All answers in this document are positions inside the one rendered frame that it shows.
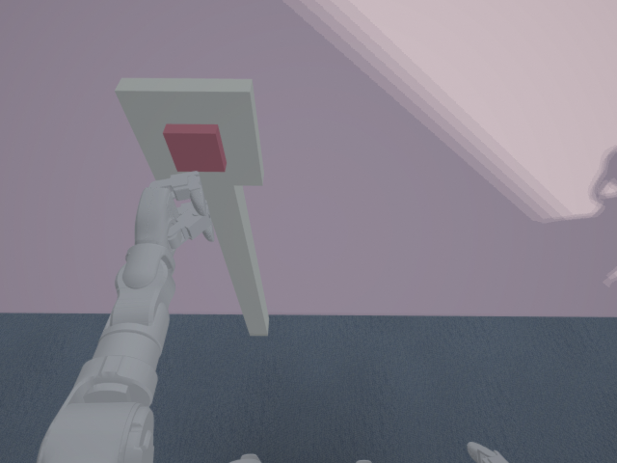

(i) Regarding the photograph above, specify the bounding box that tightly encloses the robot right hand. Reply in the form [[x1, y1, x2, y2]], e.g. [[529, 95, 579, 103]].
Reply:
[[468, 442, 508, 463]]

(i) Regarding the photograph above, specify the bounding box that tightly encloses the left robot upper arm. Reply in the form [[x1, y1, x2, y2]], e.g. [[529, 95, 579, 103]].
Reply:
[[41, 402, 154, 463]]

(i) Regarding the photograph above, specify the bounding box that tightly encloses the robot left hand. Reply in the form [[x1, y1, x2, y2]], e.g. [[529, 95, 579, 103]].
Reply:
[[135, 171, 214, 256]]

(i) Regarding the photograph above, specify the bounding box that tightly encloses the button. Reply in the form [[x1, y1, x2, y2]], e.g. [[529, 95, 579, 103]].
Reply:
[[163, 124, 227, 172]]

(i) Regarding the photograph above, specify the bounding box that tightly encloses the robot left shin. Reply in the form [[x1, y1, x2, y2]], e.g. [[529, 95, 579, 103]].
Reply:
[[240, 454, 260, 462]]

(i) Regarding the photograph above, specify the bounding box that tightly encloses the panel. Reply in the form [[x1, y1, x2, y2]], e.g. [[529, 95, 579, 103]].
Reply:
[[115, 78, 269, 336]]

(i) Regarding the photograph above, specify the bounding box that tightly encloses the robot left forearm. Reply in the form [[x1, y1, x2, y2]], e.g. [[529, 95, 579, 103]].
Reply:
[[37, 243, 175, 463]]

